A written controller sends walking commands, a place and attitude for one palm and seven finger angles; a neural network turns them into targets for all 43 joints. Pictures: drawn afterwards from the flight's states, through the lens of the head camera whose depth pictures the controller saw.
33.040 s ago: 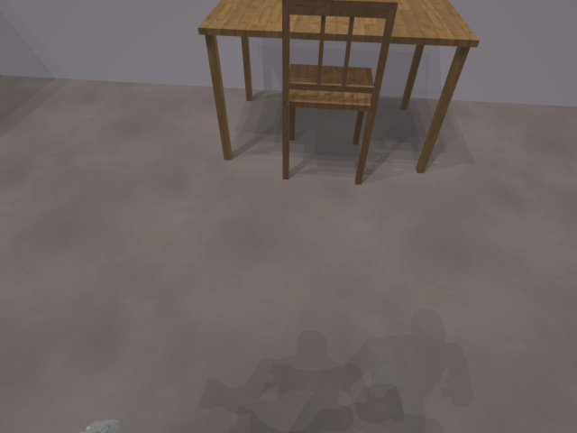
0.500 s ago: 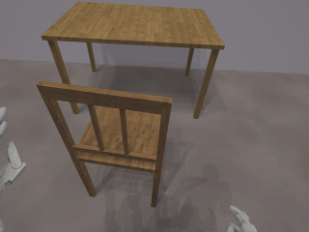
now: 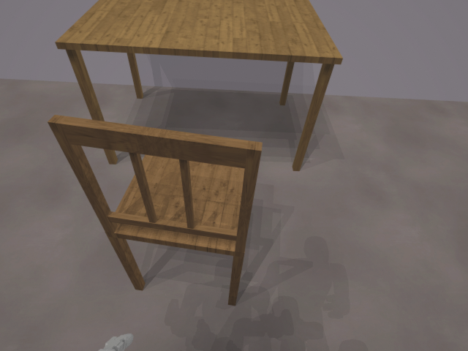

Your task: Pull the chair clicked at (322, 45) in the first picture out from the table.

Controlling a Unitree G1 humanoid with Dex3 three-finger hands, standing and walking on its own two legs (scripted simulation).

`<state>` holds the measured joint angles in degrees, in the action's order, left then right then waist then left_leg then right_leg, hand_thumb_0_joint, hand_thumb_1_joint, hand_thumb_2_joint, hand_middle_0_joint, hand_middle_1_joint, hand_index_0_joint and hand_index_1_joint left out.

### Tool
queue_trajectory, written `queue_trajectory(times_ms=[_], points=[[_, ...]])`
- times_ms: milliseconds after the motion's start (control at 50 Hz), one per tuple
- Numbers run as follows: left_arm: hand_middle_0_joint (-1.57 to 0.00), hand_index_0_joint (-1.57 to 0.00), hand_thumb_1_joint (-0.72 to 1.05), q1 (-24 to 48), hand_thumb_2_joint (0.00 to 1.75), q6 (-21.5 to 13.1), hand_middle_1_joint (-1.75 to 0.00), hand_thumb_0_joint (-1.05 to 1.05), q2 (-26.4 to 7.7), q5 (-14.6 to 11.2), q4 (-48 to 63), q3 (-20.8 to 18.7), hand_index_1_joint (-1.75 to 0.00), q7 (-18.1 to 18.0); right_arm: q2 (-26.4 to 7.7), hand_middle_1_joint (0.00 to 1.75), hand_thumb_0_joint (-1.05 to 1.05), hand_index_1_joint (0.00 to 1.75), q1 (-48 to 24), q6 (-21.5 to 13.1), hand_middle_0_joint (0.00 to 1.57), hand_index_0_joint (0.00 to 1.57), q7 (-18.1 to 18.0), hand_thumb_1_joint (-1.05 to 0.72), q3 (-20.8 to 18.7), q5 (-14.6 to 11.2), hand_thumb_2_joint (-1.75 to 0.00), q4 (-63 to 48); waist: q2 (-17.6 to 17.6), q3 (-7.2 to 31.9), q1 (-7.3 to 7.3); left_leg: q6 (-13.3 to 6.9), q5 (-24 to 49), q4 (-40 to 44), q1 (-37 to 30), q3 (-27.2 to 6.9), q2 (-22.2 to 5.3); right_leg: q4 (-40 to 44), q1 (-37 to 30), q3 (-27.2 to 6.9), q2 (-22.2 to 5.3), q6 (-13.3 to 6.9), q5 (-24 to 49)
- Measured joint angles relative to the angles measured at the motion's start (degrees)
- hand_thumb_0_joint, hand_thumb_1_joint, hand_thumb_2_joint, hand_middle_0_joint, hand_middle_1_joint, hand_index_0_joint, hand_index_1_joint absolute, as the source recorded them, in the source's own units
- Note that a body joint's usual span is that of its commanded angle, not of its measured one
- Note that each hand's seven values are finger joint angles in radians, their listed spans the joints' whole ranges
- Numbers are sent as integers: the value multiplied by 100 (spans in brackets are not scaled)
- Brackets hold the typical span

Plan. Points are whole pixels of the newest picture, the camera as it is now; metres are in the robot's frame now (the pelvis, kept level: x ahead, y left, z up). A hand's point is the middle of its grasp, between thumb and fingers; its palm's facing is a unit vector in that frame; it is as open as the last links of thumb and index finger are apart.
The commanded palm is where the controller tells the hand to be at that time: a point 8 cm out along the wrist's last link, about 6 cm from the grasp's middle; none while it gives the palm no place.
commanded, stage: let the arm hang, fingers relaxed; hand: left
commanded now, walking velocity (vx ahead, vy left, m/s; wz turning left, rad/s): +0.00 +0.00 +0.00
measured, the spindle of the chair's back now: (144, 189) +0.49 +0.24 -0.08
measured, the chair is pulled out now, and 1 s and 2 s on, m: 0.63 0.63 0.63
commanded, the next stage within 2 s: look to check the result in 0.86 s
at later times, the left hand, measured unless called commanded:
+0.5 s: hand out of the picture -0.04 +0.17 -0.16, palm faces -0.01 -0.97 -0.23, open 7.3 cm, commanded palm none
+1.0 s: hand out of the picture -0.01 +0.14 -0.17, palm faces +0.00 -0.98 -0.19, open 7.3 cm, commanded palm none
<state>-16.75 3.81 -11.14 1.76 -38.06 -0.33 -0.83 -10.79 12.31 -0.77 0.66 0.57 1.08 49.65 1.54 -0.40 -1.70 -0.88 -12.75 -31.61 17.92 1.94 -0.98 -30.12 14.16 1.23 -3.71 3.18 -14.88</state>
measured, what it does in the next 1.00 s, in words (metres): stands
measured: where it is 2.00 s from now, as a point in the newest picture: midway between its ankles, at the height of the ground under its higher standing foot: outside the picture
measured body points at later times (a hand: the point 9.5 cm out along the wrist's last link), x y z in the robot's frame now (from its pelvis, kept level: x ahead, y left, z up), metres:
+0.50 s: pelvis -0.01 -0.01 +0.00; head +0.00 -0.02 +0.45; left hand -0.04 +0.22 -0.15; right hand -0.03 -0.23 -0.16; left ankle +0.05 +0.11 -0.73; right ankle +0.01 -0.16 -0.73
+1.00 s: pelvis -0.01 -0.03 +0.01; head +0.01 -0.03 +0.45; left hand -0.01 +0.19 -0.15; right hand -0.03 -0.23 -0.16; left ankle +0.05 +0.11 -0.73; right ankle +0.01 -0.16 -0.73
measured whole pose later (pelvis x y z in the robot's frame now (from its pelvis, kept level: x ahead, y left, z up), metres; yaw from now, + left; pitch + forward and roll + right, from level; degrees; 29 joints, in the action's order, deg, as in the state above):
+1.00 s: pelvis -0.01 -0.03 +0.01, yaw +0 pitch -1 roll +0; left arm -18.2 0.2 -7.9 0.8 -60.4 1.1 -2.2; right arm -6.6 20.3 -0.1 -1.6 -0.9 0.6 61.5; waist -1.0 -2.6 -0.6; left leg 1.5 -9.8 -26.9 15.8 1.2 -3.3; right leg -26.9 12.8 1.9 -1.2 0.5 -12.8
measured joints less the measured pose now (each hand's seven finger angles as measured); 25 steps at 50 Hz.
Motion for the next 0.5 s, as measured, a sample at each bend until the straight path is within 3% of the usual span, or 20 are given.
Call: queue_trajectory(times_ms=[20, 40, 140, 320, 500], points=[[-20, -20, 91, -78, 89, 4, -30, 2, 116, -9, -304, 129, -30, 20, 53, 30, 1, 30, 66, 29, 20, 20, 6, -91, 26, 0, -90, 79, 89, -58, 11, 12, 16, 29, -35, -4, -18, 40, -38, 4, 20, -12, 23], [-20, -20, 96, -118, 89, -73, -30, 0, 181, -109, -476, -5, -30, -95, 112, 30, 1, 30, 152, 49, 20, 20, 1, -91, 32, -3, -90, 153, 155, -106, 37, 28, 37, 44, -29, -43, -43, 98, -69, 43, 49, -34, 56], [-21, -21, 103, -248, 89, -210, -30, -4, -159, -51, -1189, 28, -30, -84, 139, 30, 1, 30, 464, 165, 20, 20, -60, -92, -65, -9, -90, 506, 137, -272, 196, 80, 164, 165, -16, -136, -121, 383, -153, 136, 145, -135, 247], [-20, -20, 95, -678, 89, -207, -30, 0, -279, -55, -2074, 106, -30, -76, 51, 30, 1, 30, 802, 190, 20, 20, -108, -91, -183, -40, -90, 834, -265, -210, 184, 66, 272, 367, -81, -69, -84, 419, -117, 75, 107, -143, 285], [-20, -20, 92, -524, 89, -287, -30, 1, 40, -88, -2250, 210, -30, -108, 256, 30, 1, 30, 851, 133, 20, 20, -126, -91, -127, -53, -90, 1054, -326, -123, 157, 115, 268, 382, -139, -41, -117, 306, -97, 40, 136, -168, 226]])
